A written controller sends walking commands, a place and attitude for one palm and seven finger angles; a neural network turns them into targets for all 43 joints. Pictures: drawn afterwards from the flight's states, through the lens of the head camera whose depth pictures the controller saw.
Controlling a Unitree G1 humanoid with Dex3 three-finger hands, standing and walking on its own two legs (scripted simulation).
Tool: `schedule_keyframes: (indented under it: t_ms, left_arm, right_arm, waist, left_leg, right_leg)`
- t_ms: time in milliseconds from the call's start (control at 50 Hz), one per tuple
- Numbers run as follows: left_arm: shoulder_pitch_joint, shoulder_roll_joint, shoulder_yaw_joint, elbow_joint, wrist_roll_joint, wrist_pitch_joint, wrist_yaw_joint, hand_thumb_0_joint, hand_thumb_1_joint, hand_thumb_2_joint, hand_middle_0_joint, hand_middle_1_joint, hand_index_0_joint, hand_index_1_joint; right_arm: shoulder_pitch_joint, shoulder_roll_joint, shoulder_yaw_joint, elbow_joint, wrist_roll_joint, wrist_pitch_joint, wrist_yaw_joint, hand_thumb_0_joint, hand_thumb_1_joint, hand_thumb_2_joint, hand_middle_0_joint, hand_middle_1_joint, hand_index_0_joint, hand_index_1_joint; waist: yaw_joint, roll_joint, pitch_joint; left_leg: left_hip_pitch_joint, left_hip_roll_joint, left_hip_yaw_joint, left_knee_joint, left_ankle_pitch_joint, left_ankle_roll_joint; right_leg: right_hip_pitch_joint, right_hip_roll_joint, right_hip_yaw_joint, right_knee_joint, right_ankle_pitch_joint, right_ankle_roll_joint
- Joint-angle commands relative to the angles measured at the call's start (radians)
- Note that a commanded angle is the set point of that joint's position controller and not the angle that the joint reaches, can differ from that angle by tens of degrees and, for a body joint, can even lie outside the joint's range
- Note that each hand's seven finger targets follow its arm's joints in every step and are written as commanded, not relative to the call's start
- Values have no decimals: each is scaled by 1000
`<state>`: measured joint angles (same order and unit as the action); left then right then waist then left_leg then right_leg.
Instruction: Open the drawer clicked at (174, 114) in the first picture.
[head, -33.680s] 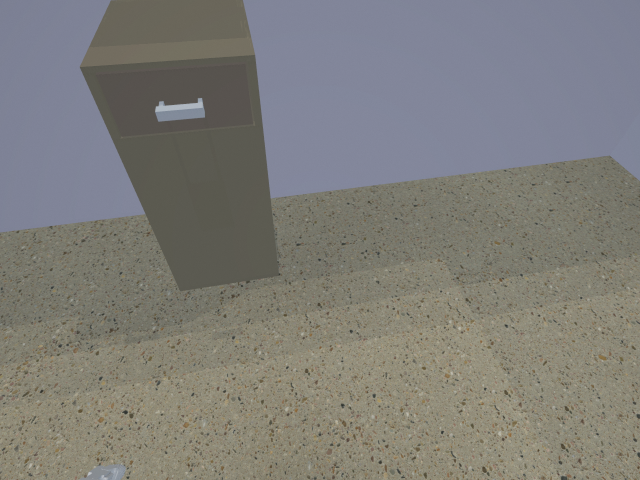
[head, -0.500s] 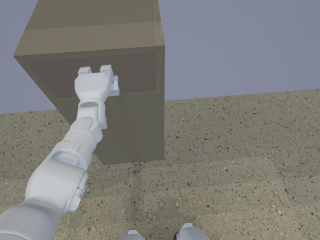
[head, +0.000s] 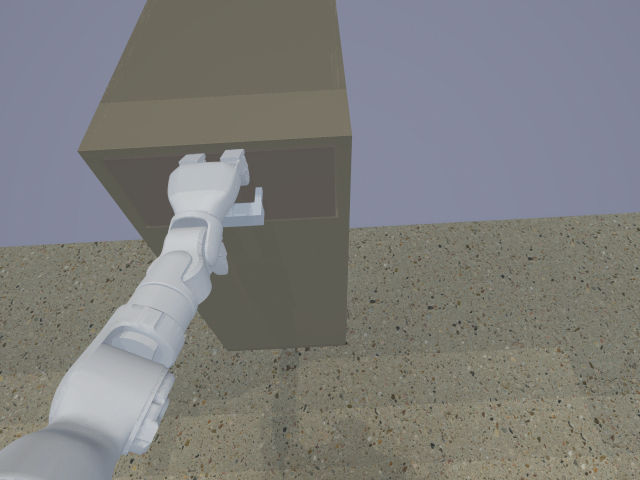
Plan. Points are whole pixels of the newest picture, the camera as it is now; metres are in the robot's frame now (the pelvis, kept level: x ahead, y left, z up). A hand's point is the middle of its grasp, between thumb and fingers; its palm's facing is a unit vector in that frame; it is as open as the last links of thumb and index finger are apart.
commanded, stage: lift the hand off the handle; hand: left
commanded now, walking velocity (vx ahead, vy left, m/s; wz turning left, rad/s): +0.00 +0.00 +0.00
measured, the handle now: (229, 205) +0.51 +0.14 +0.01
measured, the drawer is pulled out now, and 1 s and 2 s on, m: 0.00 0.00 0.00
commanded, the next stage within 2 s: draw the hand back to the body in 0.70 s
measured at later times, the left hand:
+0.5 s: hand (210, 151) +0.48 +0.12 +0.14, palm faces +0.09 -0.02 -1.00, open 13.5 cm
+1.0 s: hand (186, 159) +0.46 +0.15 +0.15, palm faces +0.08 -0.04 -1.00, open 13.8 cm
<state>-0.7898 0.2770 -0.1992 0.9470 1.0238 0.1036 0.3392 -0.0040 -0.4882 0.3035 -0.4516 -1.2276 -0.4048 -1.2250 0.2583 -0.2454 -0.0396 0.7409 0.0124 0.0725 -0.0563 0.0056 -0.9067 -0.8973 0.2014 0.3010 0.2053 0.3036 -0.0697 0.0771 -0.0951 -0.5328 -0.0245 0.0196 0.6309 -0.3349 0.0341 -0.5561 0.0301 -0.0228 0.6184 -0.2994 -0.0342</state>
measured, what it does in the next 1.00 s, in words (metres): stands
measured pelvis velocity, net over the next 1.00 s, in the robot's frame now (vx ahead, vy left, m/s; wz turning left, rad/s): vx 0.01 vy -0.02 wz -0.03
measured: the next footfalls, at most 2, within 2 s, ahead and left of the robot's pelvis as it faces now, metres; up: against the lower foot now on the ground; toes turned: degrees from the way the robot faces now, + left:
none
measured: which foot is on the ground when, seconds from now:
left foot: down 0.00-1.00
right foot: down 0.00-1.00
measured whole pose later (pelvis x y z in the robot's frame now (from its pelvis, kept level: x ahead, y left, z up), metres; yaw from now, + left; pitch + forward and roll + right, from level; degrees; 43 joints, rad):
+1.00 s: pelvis +0.01 -0.02 +0.02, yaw -1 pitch +7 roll +1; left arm -0.72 0.37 -0.17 0.64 0.97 0.15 0.09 0.00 -0.49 0.30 -0.32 -1.20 -0.32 -1.20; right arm 0.21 -0.27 -0.01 0.72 0.05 0.13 -0.05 0.01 -0.91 -0.90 0.20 0.30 0.20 0.30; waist 0.00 0.09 -0.09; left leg -0.29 -0.01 0.04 0.44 -0.27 0.01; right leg -0.35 0.05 0.00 0.47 -0.25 -0.05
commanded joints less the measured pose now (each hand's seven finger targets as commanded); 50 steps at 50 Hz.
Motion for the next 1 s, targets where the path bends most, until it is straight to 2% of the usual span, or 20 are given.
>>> schedule_keyframes:
  t_ms: [0,180,260,300,320,340,380,400,460,520,540,600,620,640,660,760,800,880,940,980]
  left_arm:
    - [-691,215,65,-361,10,-2,65,0,-500,300,-300,-1200,-300,-1200]
    - [-677,167,21,-386,-1,17,3,0,-500,300,-300,-1200,-300,-1200]
    - [-680,188,31,-337,-18,35,-34,0,-500,300,-300,-1200,-300,-1200]
    - [-692,224,49,-359,-19,31,-53,0,-500,300,-300,-1200,-300,-1200]
    - [-706,196,18,-353,-24,30,-63,0,-500,300,-300,-1200,-300,-1200]
    - [-696,255,74,-353,-21,26,-66,0,-500,300,-300,-1200,-300,-1200]
    - [-702,210,30,-375,-23,21,-84,0,-500,300,-300,-1200,-300,-1200]
    - [-686,240,56,-374,-19,22,-92,0,-500,300,-300,-1200,-300,-1200]
    - [-620,252,62,-269,-26,73,-121,0,-500,300,-300,-1200,-300,-1200]
    - [-585,207,19,-185,-34,131,-182,0,-500,300,-300,-1200,-300,-1200]
    - [-587,243,49,-207,-41,135,-203,0,-500,300,-300,-1200,-300,-1200]
    - [-566,208,6,-239,-39,122,-275,0,-500,300,-300,-1200,-300,-1200]
    - [-553,185,-20,-224,-44,112,-295,0,-500,300,-300,-1200,-300,-1200]
    - [-531,211,12,-213,-51,97,-307,0,-500,300,-300,-1200,-300,-1200]
    - [-546,240,21,-224,-48,78,-316,0,-500,300,-300,-1200,-300,-1200]
    - [-637,305,71,-355,-34,-28,-264,0,-500,300,-300,-1200,-300,-1200]
    - [-604,384,153,-407,-30,-45,-219,0,-500,300,-300,-1200,-300,-1200]
    - [-398,351,160,-434,-34,11,-177,0,-500,300,-300,-1200,-300,-1200]
    - [-304,326,130,-516,-51,76,-201,0,-500,300,-300,-1200,-300,-1200]
    - [-252,335,123,-623,-56,99,-234,0,-500,300,-300,-1200,-300,-1200]
  right_arm:
    - [38,-112,-34,-82,1,-20,-12,0,-900,-900,200,300,200,300]
    - [-12,-101,-26,-84,7,-16,-3,0,-900,-900,200,300,200,300]
    - [-37,-104,-15,-82,13,-12,-8,0,-900,-900,200,300,200,300]
    - [-51,-108,-13,-92,13,-10,-14,0,-900,-900,200,300,200,300]
    - [-53,-100,-10,-92,15,-13,-14,0,-900,-900,200,300,200,300]
    - [-48,-105,-10,-89,16,-13,-16,0,-900,-900,200,300,200,300]
    - [-60,-98,-7,-100,16,-19,-15,0,-900,-900,200,300,200,300]
    - [-65,-103,-11,-103,17,-17,-15,0,-900,-900,200,300,200,300]
    - [-84,-109,0,-94,20,-5,-9,0,-900,-900,200,300,200,300]
    - [-101,-121,6,-100,30,16,-2,0,-900,-900,200,300,200,300]
    - [-105,-129,4,-108,33,22,-2,0,-900,-900,200,300,200,300]
    - [-117,-130,1,-138,35,34,-5,0,-900,-900,200,300,200,300]
    - [-115,-129,5,-138,37,36,-6,0,-900,-900,200,300,200,300]
    - [-108,-134,5,-138,38,36,-10,0,-900,-900,200,300,200,300]
    - [-112,-137,7,-141,38,36,-14,0,-900,-900,200,300,200,300]
    - [-85,-118,2,-152,29,12,-22,0,-900,-900,200,300,200,300]
    - [-78,-116,-5,-154,21,5,-18,0,-900,-900,200,300,200,300]
    - [-127,-112,-3,-168,27,5,0,0,-900,-900,200,300,200,300]
    - [-178,-122,0,-183,37,15,10,0,-900,-900,200,300,200,300]
    - [-209,-126,1,-201,40,22,10,0,-900,-900,200,300,200,300]
  waist:
    - [-27,-29,-497]
    - [-9,-53,-449]
    - [-8,-119,-402]
    - [1,-101,-427]
    - [-4,-86,-410]
    - [8,-102,-418]
    - [9,-96,-414]
    - [20,-100,-442]
    - [30,-123,-375]
    - [29,-137,-306]
    - [36,-153,-328]
    - [34,-161,-337]
    - [22,-173,-288]
    - [26,-213,-268]
    - [25,-195,-255]
    - [41,-95,-350]
    - [75,-87,-434]
    - [106,-119,-405]
    - [104,-135,-359]
    - [109,-143,-374]
  left_leg:
    - [331,-6,-28,-49,494,-9]
    - [355,-10,-19,-85,516,-10]
    - [317,-17,-13,-115,441,-1]
    - [321,-24,-8,-125,429,0]
    - [321,-23,-7,-129,418,1]
    - [318,-21,-7,-131,426,2]
    - [326,-23,-4,-137,437,1]
    - [336,-23,-2,-137,452,0]
    - [288,-23,11,-157,410,0]
    - [261,-18,17,-183,381,-2]
    - [263,-18,18,-181,380,1]
    - [277,-20,20,-186,369,7]
    - [265,-20,18,-188,349,11]
    - [248,-19,20,-187,331,12]
    - [238,-19,21,-192,308,11]
    - [265,-21,19,-178,331,8]
    - [277,-20,18,-172,395,4]
    - [259,-16,30,-188,426,0]
    - [278,-15,32,-199,422,5]
    - [306,-20,26,-203,434,10]
  right_leg:
    - [237,17,7,-58,396,-2]
    - [292,12,7,-87,445,-2]
    - [330,4,14,-109,434,4]
    - [367,-2,23,-117,437,5]
    - [356,-6,24,-119,433,6]
    - [374,-4,23,-115,445,4]
    - [378,-7,24,-122,458,6]
    - [405,-7,27,-121,466,4]
    - [411,-13,31,-133,471,11]
    - [394,-18,25,-150,438,11]
    - [418,-17,30,-150,450,13]
    - [434,-23,35,-161,448,15]
    - [410,-23,35,-167,434,17]
    - [411,-24,38,-172,429,21]
    - [403,-28,47,-177,410,22]
    - [424,-28,62,-160,391,10]
    - [491,-26,64,-144,459,6]
    - [529,-26,56,-141,529,10]
    - [529,-25,51,-157,538,15]
    - [553,-26,55,-159,566,18]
